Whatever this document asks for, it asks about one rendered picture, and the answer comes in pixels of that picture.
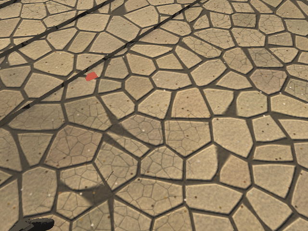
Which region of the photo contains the robot left hand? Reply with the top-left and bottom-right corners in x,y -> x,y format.
9,218 -> 55,231

